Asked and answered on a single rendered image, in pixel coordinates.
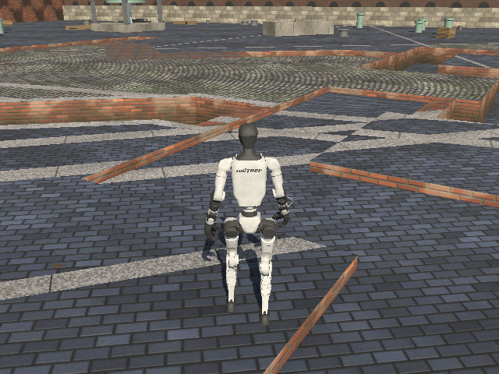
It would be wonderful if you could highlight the robot left forearm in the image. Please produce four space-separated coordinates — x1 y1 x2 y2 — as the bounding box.
206 191 221 225

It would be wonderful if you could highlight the humanoid robot head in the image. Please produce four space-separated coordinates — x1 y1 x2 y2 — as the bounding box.
235 123 262 161

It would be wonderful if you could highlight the right robot upper arm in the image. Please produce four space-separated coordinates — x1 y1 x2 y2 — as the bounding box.
265 157 285 198

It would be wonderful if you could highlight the robot right hand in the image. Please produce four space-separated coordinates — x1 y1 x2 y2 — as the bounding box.
272 212 290 227

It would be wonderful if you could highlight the robot left hand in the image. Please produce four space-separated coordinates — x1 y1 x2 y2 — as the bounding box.
204 223 222 241

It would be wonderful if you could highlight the robot torso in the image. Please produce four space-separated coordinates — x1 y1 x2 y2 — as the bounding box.
231 153 267 234

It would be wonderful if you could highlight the robot right forearm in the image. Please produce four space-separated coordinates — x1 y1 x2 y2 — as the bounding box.
276 186 288 215

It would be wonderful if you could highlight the left robot upper arm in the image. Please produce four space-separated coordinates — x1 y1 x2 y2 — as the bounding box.
213 157 232 202

